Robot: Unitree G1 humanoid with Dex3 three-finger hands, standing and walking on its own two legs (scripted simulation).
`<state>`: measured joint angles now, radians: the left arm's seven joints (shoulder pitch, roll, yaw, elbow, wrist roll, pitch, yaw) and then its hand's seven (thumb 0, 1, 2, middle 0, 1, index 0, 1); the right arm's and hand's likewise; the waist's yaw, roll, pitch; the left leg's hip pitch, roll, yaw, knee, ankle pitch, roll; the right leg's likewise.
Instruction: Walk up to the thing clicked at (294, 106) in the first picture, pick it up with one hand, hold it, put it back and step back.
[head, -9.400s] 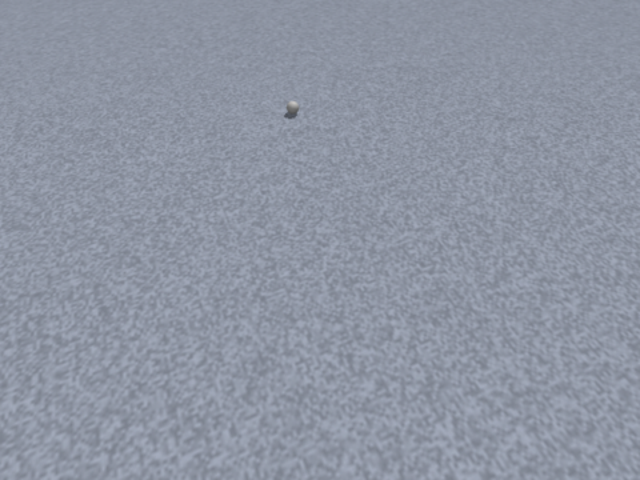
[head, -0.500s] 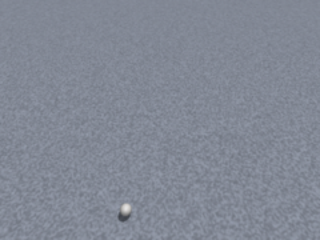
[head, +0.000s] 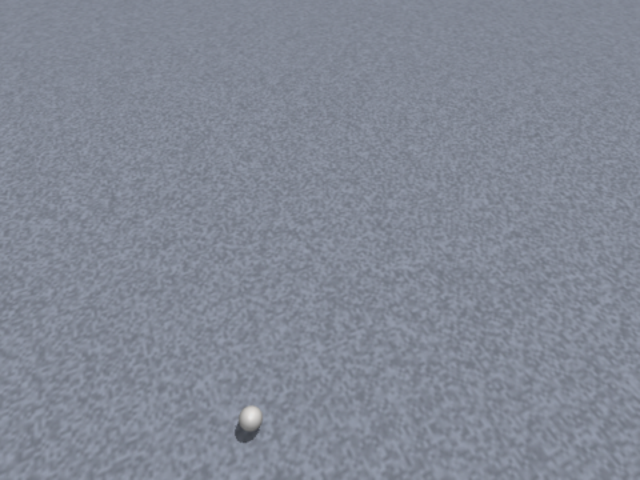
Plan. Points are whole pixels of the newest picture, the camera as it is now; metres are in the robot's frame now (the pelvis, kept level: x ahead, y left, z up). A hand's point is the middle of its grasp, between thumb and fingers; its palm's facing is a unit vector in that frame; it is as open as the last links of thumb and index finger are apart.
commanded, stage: stand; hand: left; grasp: from above
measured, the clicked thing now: (250, 418) +0.42 +0.23 -0.75
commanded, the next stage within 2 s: rise first in 0.62 s
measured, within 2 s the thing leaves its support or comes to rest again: neither
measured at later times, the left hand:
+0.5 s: hand out of the picture +0.07 +0.25 -0.16, palm faces -0.03 -0.94 -0.33, open 7.4 cm
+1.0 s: hand out of the picture +0.16 +0.25 -0.18, palm faces -0.03 -0.94 -0.34, open 9.7 cm
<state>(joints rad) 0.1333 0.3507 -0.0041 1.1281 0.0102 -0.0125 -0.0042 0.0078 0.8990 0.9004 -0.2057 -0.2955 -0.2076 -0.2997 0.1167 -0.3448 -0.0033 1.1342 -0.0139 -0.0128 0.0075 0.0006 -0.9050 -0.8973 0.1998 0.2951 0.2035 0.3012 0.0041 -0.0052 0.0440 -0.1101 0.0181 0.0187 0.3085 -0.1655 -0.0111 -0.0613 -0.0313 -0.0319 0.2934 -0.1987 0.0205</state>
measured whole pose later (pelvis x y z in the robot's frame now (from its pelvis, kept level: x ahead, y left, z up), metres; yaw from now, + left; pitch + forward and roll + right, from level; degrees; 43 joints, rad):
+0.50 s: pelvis +0.00 +0.00 +0.00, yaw +0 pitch -2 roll +0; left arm 0.13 0.35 0.00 1.13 0.01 -0.01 0.00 0.01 0.90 0.90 -0.21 -0.30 -0.21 -0.30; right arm 0.12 -0.34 0.00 1.13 -0.01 -0.01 0.01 0.00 -0.90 -0.90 0.20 0.30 0.20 0.30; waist 0.00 -0.01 0.05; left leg -0.11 0.02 0.02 0.31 -0.17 -0.01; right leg -0.06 -0.03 -0.03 0.29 -0.20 0.02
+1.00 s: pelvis -0.01 +0.00 -0.02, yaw -1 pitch +8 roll +0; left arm -0.05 0.35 0.15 1.01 0.11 0.00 -0.03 0.01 0.35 0.95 -0.13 -0.78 -0.14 -0.77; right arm 0.22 -0.24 -0.03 0.78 0.02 -0.03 -0.02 0.00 -0.92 -0.90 0.20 0.29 0.20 0.30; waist -0.02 -0.02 0.00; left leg -0.48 0.03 0.02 0.64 -0.29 -0.01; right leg -0.43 -0.02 -0.02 0.62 -0.32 0.01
